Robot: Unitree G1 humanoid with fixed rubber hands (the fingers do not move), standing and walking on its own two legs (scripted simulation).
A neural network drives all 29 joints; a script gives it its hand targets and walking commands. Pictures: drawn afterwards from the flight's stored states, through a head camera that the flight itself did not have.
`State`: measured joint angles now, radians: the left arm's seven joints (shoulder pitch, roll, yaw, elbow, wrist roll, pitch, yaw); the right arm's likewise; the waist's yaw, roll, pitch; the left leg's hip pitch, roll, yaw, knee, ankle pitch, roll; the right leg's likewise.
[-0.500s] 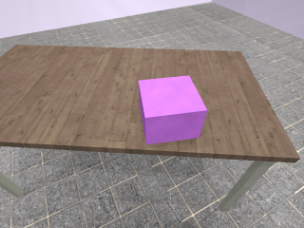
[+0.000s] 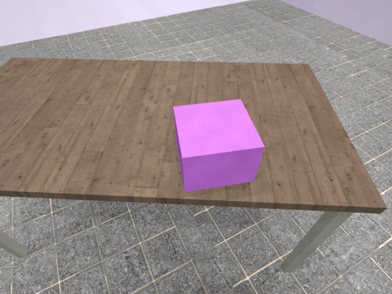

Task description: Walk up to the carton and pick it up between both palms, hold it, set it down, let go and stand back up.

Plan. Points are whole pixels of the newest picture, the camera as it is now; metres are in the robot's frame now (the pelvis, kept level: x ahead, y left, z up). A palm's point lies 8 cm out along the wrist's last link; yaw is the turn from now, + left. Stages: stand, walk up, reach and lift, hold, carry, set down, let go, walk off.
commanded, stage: stand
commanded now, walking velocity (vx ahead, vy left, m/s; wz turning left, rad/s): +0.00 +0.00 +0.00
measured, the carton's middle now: (213, 143) +0.48 -0.01 +0.00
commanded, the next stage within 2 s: none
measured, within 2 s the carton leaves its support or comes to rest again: neither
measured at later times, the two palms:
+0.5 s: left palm out of the picture +0.07 +0.28 -0.12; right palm out of the picture +0.08 -0.28 -0.11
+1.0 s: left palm out of the picture +0.08 +0.28 -0.12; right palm out of the picture +0.08 -0.29 -0.12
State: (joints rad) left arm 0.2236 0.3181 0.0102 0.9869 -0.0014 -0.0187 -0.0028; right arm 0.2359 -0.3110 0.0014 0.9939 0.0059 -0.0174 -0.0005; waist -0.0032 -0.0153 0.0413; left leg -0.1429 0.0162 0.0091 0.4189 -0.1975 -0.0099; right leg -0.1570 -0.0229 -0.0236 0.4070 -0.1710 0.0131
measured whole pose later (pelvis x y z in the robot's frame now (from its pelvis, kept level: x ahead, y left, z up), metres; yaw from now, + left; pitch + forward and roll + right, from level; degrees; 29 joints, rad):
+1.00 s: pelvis +0.03 +0.00 +0.01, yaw +0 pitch -4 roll +0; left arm 0.20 0.31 0.01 1.07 0.00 -0.02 0.02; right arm 0.20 -0.31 -0.01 1.06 0.01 -0.02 -0.01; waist 0.00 -0.01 0.04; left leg -0.08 0.02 0.01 0.34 -0.20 -0.01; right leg -0.09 -0.02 -0.03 0.34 -0.18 0.01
